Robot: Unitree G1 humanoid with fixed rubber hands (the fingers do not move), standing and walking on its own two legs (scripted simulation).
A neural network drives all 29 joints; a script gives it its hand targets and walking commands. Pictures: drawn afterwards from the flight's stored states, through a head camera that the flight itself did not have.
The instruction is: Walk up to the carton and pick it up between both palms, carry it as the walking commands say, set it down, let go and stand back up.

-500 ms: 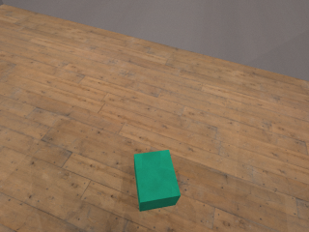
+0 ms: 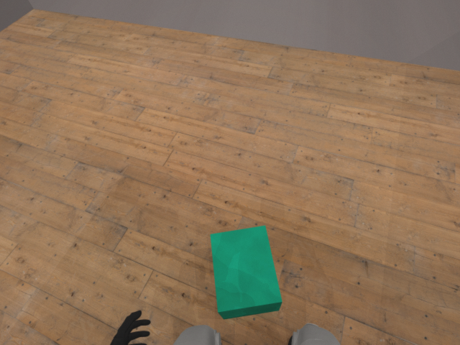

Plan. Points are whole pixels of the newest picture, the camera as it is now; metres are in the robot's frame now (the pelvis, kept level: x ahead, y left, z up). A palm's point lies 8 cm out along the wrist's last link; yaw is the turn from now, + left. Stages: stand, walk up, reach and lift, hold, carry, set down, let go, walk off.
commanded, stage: walk up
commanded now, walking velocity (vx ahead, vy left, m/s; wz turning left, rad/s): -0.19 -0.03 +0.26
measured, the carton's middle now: (244, 272) +0.40 +0.02 -0.66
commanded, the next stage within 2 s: stand in 1.66 s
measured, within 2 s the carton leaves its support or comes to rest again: neither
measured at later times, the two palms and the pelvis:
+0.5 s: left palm out of the picture +0.00 +0.24 -0.14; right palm out of the picture +0.04 -0.21 -0.13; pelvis -0.03 +0.01 +0.01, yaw -1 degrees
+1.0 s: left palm out of the picture -0.04 +0.18 -0.12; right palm out of the picture -0.06 -0.24 -0.13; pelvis -0.04 -0.03 +0.03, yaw +0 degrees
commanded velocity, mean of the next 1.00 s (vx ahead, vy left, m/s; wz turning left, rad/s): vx -0.04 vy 0.00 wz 0.05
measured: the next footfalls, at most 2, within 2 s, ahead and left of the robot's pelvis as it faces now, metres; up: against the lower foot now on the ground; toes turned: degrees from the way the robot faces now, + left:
left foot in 0.16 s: +0.02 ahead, +0.10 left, +0.00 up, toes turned -7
right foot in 0.52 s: -0.04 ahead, -0.13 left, +0.00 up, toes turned -1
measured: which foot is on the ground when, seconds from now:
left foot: up 0.00-0.14, down 0.16-1.00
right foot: down 0.00-0.16, up 0.18-0.50, down 0.52-1.00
